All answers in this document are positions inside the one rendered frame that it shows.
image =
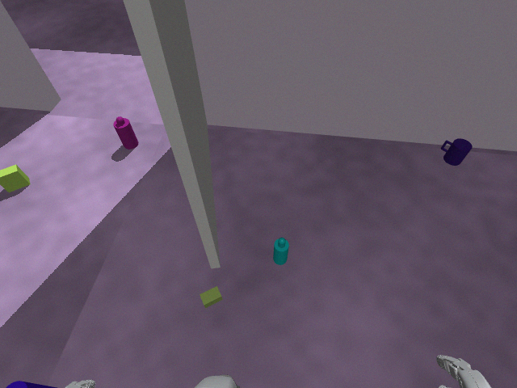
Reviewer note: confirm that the right robot hand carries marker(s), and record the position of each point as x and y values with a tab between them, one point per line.
462	372

